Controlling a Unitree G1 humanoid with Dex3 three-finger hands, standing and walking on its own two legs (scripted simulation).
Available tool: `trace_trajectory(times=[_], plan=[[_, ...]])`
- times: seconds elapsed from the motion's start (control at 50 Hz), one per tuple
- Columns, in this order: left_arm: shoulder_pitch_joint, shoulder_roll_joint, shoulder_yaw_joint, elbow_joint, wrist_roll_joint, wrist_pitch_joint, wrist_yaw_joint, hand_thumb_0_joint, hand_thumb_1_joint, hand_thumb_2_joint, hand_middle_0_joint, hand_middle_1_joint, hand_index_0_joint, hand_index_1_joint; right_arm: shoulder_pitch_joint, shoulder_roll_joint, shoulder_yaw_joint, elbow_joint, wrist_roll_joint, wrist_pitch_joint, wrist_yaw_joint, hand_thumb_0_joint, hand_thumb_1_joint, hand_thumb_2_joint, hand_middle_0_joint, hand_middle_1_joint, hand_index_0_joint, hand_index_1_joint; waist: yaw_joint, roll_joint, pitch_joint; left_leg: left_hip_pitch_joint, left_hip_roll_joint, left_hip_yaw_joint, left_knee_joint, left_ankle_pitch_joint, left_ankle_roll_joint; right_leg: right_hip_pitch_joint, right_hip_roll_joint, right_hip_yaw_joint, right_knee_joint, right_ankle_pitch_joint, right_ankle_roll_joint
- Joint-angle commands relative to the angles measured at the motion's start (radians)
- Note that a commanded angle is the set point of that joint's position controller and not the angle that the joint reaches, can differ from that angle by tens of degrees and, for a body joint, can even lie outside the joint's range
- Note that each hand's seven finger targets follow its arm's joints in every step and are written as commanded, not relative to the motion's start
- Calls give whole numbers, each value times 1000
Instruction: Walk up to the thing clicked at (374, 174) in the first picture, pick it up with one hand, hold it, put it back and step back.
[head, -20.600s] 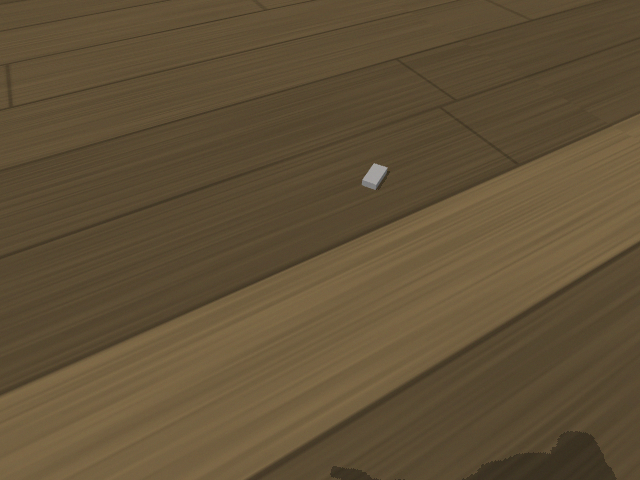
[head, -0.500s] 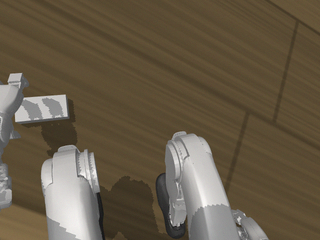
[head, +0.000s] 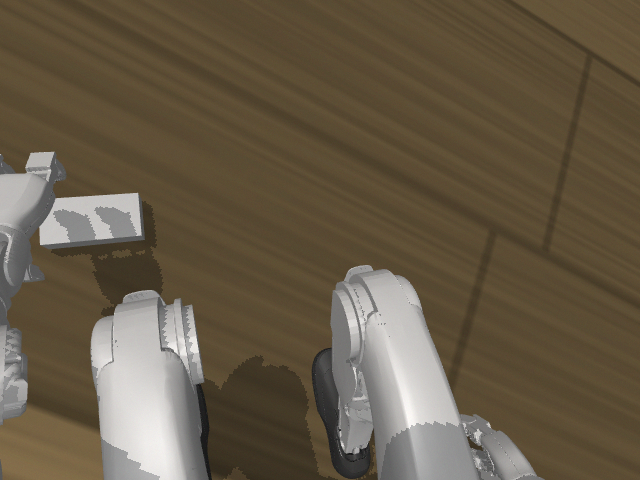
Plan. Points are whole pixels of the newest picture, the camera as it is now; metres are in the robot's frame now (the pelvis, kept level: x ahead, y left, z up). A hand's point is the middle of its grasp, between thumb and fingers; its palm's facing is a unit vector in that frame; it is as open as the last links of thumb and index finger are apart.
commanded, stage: rise first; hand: left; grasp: from above
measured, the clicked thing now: (94, 220) +0.46 +0.28 -0.30
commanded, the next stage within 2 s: approach in 0.22 s
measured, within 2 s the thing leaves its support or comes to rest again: neither
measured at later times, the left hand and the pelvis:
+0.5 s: hand (43, 227) +0.42 +0.31 -0.19, palm faces -0.48 -0.05 -0.88, open 14.0 cm; pelvis +0.00 +0.00 +0.00, yaw +0 degrees
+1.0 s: hand (68, 207) +0.44 +0.28 -0.18, palm faces -0.46 -0.07 -0.88, open 13.8 cm; pelvis +0.00 +0.00 +0.00, yaw +0 degrees
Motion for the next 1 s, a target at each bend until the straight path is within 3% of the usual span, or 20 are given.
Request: trace_trajectory(times=[0.0, 0.1, 0.14, 0.28, 0.3, 0.32, 0.38, 0.44, 0.5, 0.52, 0.56, 0.62, 0.64, 0.68, 0.72, 0.76, 0.82, 0.88, 0.92, 0.98], plan=[[-285, 244, 32, -128, -22, -12, 36, 0, -536, 1004, -74, -1017, -75, -1015, 181, -255, -77, -17, 5, -9, -15, 0, -901, -899, 200, 300, 200, 300, -5, 294, -631, 508, -14, 98, -246, 112, 30, 269, 22, -67, -254, 185, -62], [-274, 240, 33, -73, -11, -13, 50, 0, -537, 1007, -72, -1018, -73, -1017, 181, -253, -67, -16, -2, -14, -14, 0, -900, -899, 200, 300, 200, 300, -19, 272, -599, 486, -13, 98, -239, 108, 31, 270, 25, -68, -255, 182, -60], [-291, 272, 53, -99, -4, -16, 60, 0, -539, 1008, -77, -1011, -75, -1012, 180, -255, -66, -11, -3, -16, -16, 0, -901, -899, 200, 300, 200, 300, -5, 293, -621, 505, -13, 100, -242, 118, 30, 270, 23, -67, -251, 189, -62], [-286, 272, 56, -129, 2, -3, 69, 0, -539, 1008, -75, -1012, -73, -1013, 181, -255, -71, -12, -7, -24, -9, 0, -900, -899, 200, 300, 200, 300, 2, 363, -669, 554, -10, 99, -247, 150, 20, 269, 25, -69, -234, 218, -68], [-284, 258, 45, -94, -6, 3, 66, 0, -611, 1076, -82, -968, -48, -1003, 182, -255, -68, -14, -7, -26, -7, 0, -907, -901, 200, 300, 200, 300, -11, 330, -640, 537, -11, 97, -244, 137, 24, 253, 22, -75, -230, 209, -66], [-267, 235, 32, -79, -10, 6, 61, 0, -541, 1004, -66, -1036, -69, -1032, 182, -253, -74, -11, -5, -28, -4, 0, -901, -895, 200, 300, 200, 300, -12, 332, -610, 525, -10, 100, -250, 124, 23, 242, 22, -74, -234, 197, -67], [-318, 205, -4, -107, -19, 0, 52, 0, -524, 992, -72, -1053, -82, -1043, 192, -254, -73, -11, -2, -28, -6, 0, -902, -895, 200, 300, 200, 300, -29, 319, -639, 525, -9, 94, -239, 118, 26, 248, 23, -71, -248, 197, -65], [-371, 125, -54, -108, -32, 1, 53, 0, -504, 981, -72, -1071, -89, -1053, 207, -252, -71, 1, -6, -40, 0, 0, -902, -895, 200, 300, 200, 300, -70, 310, -620, 531, -5, 85, -239, 109, 23, 231, 25, -81, -248, 196, -63], [-436, 136, -64, -170, -22, 3, 68, 0, -502, 979, -73, -1077, -91, -1057, 221, -258, -69, 3, -4, -42, -2, 0, -902, -894, 200, 300, 200, 300, -67, 363, -681, 572, -5, 88, -244, 143, 17, 253, 23, -81, -248, 228, -65], [-432, 112, -78, -113, -19, 15, 74, 0, -502, 989, -76, -1080, -93, -1062, 218, -256, -66, 5, -5, -45, 1, 0, -903, -895, 200, 300, 200, 300, -79, 352, -647, 558, -2, 88, -236, 135, 17, 232, 22, -83, -242, 227, -64], [-432, 92, -80, -75, -14, 34, 92, 0, -494, 1018, -84, -1092, -98, -1077, 230, -259, -62, 1, -8, -46, 3, 0, -902, -895, 200, 300, 200, 300, -92, 343, -651, 547, -4, 89, -241, 139, 19, 248, 25, -86, -251, 232, -64], [-422, 160, -24, -41, -5, 76, 126, 0, -502, 997, -73, -1075, -89, -1058, 227, -267, -50, -9, -7, -41, 5, 0, -900, -894, 200, 300, 200, 300, -55, 353, -675, 535, -7, 98, -252, 158, 23, 272, 28, -80, -257, 248, -65], [-386, 142, -25, 24, -5, 94, 129, 0, -508, 991, -71, -1067, -86, -1051, 220, -259, -47, -14, -8, -41, 7, 0, -902, -895, 200, 300, 200, 300, -51, 341, -653, 521, -7, 102, -254, 152, 24, 268, 29, -75, -252, 244, -67], [-409, 143, -26, 47, -7, 118, 136, 0, -508, 1010, -76, -1057, -85, -1046, 213, -258, -37, -23, -9, -39, 11, 0, -899, -894, 200, 300, 200, 300, -66, 305, -632, 474, -7, 105, -247, 143, 34, 281, 34, -68, -266, 245, -63], [-394, 139, -32, 84, -17, 141, 126, 0, -508, 991, -76, -1058, -89, -1043, 206, -254, -27, -33, -9, -43, 14, 0, -901, -894, 200, 300, 200, 300, -76, 280, -628, 448, -7, 110, -230, 141, 43, 314, 36, -54, -263, 253, -58], [-376, 207, 6, 54, -33, 148, 121, 0, -507, 996, -79, -1062, -92, -1048, 201, -253, -25, -42, 1, -41, 13, 0, -901, -894, 200, 300, 200, 300, -39, 286, -671, 420, -8, 114, -230, 145, 46, 370, 39, -33, -266, 235, -60], [-358, 227, 12, 37, -54, 153, 97, 0, -512, 998, -81, -1050, -91, -1039, 193, -254, -21, -55, 5, -44, 12, 0, -903, -895, 200, 300, 200, 300, -46, 241, -660, 387, -7, 114, -216, 131, 54, 386, 41, -25, -270, 221, -53], [-347, 273, 33, -27, -71, 137, 68, 0, -516, 985, -80, -1047, -91, -1034, 189, -255, -27, -59, 12, -41, 6, 0, -902, -894, 200, 300, 200, 300, -21, 257, -673, 395, -4, 111, -222, 115, 49, 396, 43, -18, -269, 182, -60], [-353, 268, 34, -48, -80, 120, 48, 0, -525, 980, -68, -1046, -81, -1032, 199, -260, -34, -60, 15, -37, 0, 0, -903, -894, 200, 300, 200, 300, -34, 251, -657, 392, -7, 112, -212, 108, 47, 378, 39, -25, -276, 176, -62], [-387, 216, -7, -90, -86, 86, 3, 0, -526, 1011, -79, -1050, -85, -1043, 218, -254, -44, -43, 14, -37, -5, 0, -902, -895, 200, 300, 200, 300, -63, 279, -630, 424, -6, 99, -225, 83, 39, 331, 35, -41, -275, 156, -67]])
